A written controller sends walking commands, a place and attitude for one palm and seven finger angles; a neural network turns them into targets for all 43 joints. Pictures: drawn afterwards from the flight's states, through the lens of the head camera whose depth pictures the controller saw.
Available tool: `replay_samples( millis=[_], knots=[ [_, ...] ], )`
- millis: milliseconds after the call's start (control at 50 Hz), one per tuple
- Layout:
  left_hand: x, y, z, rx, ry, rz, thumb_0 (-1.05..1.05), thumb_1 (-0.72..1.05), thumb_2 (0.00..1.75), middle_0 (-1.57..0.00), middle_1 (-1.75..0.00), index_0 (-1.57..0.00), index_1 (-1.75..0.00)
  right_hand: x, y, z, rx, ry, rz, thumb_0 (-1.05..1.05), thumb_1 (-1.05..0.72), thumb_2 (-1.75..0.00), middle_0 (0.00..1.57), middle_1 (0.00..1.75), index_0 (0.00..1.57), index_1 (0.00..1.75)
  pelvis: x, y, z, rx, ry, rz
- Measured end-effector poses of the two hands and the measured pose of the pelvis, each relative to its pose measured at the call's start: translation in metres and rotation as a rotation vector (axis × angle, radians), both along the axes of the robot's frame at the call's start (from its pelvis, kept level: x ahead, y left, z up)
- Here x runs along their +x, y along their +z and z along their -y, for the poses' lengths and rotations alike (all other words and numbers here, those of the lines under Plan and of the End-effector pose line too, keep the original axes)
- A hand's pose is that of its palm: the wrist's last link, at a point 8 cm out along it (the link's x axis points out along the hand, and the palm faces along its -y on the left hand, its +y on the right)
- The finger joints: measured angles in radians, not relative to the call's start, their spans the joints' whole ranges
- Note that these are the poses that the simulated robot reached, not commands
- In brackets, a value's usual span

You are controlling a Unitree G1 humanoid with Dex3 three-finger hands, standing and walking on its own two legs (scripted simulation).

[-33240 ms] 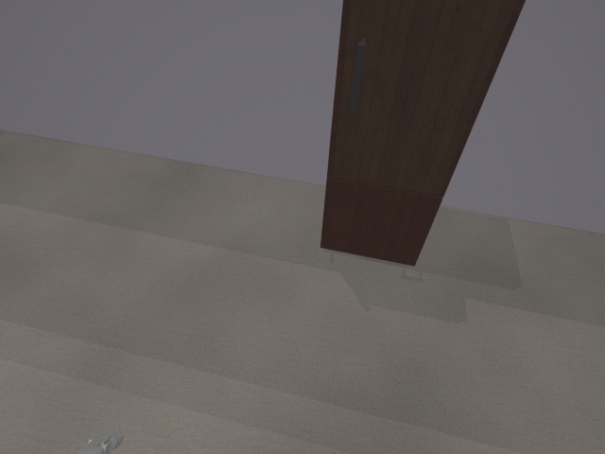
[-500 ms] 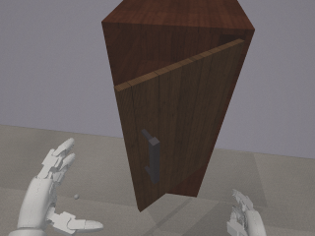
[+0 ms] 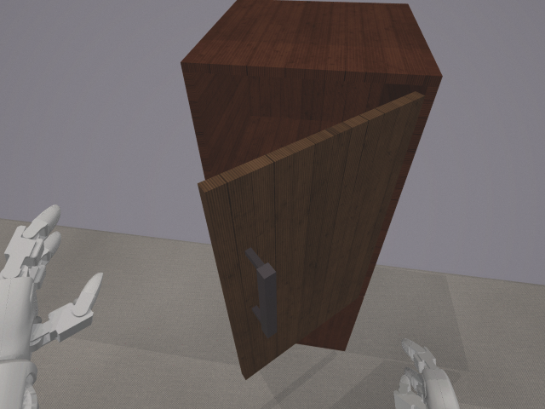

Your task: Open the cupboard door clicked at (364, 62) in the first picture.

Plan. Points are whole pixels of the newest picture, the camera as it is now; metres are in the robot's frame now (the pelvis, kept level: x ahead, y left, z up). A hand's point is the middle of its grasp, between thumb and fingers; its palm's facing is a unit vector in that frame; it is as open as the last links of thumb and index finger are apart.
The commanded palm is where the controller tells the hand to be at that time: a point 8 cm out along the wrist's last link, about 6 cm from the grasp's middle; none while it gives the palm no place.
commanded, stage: draw the hand back to the body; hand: left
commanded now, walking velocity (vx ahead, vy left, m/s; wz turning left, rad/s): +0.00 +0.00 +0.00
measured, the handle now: (261, 295) +0.28 +0.06 +0.03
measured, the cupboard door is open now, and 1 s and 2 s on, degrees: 44 44 44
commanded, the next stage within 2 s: step back with the hand held close in 0.44 s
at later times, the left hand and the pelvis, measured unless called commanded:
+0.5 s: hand (78, 298) +0.18 +0.24 +0.16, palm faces +0.45 -0.80 -0.40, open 7.4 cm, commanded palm +0.13 +0.28 +0.17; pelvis +0.00 -0.02 +0.00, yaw +0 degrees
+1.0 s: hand (41, 336) +0.14 +0.26 +0.15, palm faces +0.35 -0.79 -0.50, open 7.4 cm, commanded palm +0.08 +0.30 +0.18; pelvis -0.06 +0.00 +0.00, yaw -1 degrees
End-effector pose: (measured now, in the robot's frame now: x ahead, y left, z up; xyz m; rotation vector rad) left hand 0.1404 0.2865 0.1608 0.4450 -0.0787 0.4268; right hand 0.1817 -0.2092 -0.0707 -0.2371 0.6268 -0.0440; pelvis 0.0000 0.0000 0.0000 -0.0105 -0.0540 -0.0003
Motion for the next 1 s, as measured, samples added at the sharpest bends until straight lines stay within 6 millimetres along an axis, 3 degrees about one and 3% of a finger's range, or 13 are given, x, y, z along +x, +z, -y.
replay_samples(
  millis=[140, 240, 340, 640, 800, 1000],
  knots=[
    [0.004, 0.017, -0.007, 0.035, 0.038, 0.053, 0.0, 0.73, 0.83, -0.2, -0.3, -0.2, -0.3, 0.004, 0.0, 0.012, -0.005, -0.012, -0.013, 0.02, -0.9, -0.9, 0.2, 0.3, 0.2, 0.3, 0.002, 0.002, 0.005, 0.002, -0.002, 0.009],
    [0.006, 0.01, 0.0, 0.007, 0.031, 0.03, 0.01, 0.83, 0.87, -0.2, -0.3, -0.2, -0.3, 0.002, -0.001, 0.017, 0.002, -0.02, -0.029, 0.02, -0.9, -0.9, 0.2, 0.3, 0.2, 0.3, 0.001, 0.004, 0.008, 0.004, -0.004, 0.01],
    [0.003, 0.004, 0.009, -0.005, 0.011, 0.002, 0.01, 0.87, 0.89, -0.2, -0.3, -0.2, -0.3, -0.003, -0.003, 0.021, 0.003, -0.028, -0.041, 0.02, -0.9, -0.9, 0.2, 0.3, 0.2, 0.3, 0.0, 0.004, 0.013, 0.005, -0.005, 0.014],
    [-0.005, 0.017, 0.008, 0.044, 0.013, 0.052, 0.01, 0.89, 0.9, -0.21, -0.3, -0.21, -0.3, -0.015, -0.004, 0.027, 0.016, -0.035, -0.046, 0.02, -0.9, -0.9, 0.2, 0.3, 0.2, 0.3, -0.012, 0.004, 0.02, -0.003, 0.007, 0.011],
    [-0.009, 0.006, 0.008, 0.078, -0.059, -0.033, 0.01, 0.89, 0.9, -0.21, -0.3, -0.21, -0.3, -0.036, -0.002, 0.04, -0.025, -0.102, -0.095, 0.02, -0.9, -0.9, 0.2, 0.3, 0.2, 0.3, -0.03, 0.004, 0.013, -0.006, -0.004, -0.039],
    [-0.041, 0.014, -0.01, 0.136, -0.088, 0.013, 0.01, 0.89, 0.9, -0.21, -0.3, -0.21, -0.3, -0.077, 0.001, 0.033, -0.049, -0.163, -0.108, 0.02, -0.9, -0.9, 0.2, 0.3, 0.2, 0.3, -0.062, -0.001, -0.002, -0.009, -0.012, -0.042]
  ],
)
